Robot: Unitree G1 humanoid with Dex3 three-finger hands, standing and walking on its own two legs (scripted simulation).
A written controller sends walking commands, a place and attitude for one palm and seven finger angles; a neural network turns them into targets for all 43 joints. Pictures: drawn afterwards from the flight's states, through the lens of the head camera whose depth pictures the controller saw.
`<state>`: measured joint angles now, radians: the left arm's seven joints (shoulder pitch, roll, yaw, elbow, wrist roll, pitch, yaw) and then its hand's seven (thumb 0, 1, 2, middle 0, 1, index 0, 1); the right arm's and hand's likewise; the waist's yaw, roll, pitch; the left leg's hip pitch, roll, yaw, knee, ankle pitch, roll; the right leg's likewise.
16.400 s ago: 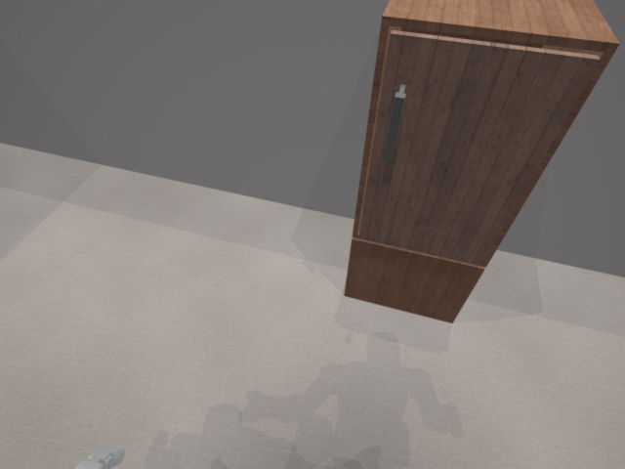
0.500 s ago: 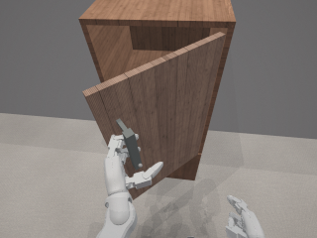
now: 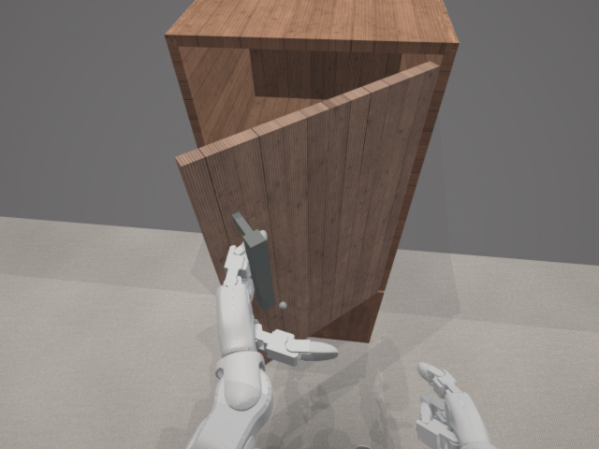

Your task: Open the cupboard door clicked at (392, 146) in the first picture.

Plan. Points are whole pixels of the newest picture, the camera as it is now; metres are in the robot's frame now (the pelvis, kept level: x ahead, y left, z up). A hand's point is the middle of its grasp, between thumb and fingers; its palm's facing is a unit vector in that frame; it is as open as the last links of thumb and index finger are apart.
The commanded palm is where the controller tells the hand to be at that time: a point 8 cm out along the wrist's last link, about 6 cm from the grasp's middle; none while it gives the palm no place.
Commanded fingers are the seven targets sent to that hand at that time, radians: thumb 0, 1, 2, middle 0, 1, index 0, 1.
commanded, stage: slide the hand sideways off the handle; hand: left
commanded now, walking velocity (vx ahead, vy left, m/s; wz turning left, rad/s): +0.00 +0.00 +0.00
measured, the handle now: (253, 263) +0.34 +0.08 +0.08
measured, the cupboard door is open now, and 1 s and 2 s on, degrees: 40 48 48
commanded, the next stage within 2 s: draw the hand back to the body in 1.22 s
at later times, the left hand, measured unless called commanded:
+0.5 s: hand (294, 347) +0.23 +0.02 +0.07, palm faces -0.19 -0.98 +0.00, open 16.2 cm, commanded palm +0.21 +0.08 +0.07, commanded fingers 0.00 -0.50 0.30 -0.15 -0.30 -0.15 -0.30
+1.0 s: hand (245, 379) +0.19 +0.07 +0.07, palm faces -0.14 -0.99 -0.01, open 16.0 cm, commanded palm +0.16 +0.14 +0.07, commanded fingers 0.00 -0.50 0.30 -0.15 -0.30 -0.15 -0.30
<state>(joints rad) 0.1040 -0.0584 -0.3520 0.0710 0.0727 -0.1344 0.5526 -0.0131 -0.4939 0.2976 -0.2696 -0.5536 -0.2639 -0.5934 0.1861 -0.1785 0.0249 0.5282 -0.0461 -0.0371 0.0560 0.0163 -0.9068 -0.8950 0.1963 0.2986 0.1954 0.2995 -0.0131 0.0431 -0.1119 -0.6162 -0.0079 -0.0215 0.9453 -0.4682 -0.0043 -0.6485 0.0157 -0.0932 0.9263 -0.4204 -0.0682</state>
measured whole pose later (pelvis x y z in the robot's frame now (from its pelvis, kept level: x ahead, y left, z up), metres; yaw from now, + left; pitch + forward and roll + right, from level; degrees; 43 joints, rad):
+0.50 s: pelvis +0.00 +0.01 -0.01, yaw -1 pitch +8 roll +1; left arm 0.29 0.01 -0.38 -0.12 0.06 -0.23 0.16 -0.01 -0.50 0.30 -0.17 -0.31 -0.17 -0.32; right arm 0.27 -0.21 0.03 0.40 -0.01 -0.01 0.04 0.02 -0.91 -0.90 0.20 0.30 0.19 0.30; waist -0.02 0.04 -0.09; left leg -0.64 -0.02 0.02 0.98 -0.49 0.02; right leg -0.69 0.01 -0.05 0.98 -0.44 -0.05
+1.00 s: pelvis +0.01 +0.00 -0.02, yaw -1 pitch +11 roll +0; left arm 0.61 0.12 -0.24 -0.36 -0.03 -0.28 -0.01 -0.01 -0.50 0.30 -0.20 -0.33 -0.21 -0.33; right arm 0.27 -0.22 0.03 0.34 0.00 -0.04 0.02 0.02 -0.91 -0.90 0.20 0.30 0.20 0.30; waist -0.01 0.04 -0.12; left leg -0.70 -0.01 0.00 1.05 -0.54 0.00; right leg -0.74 0.02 -0.07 1.04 -0.48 -0.06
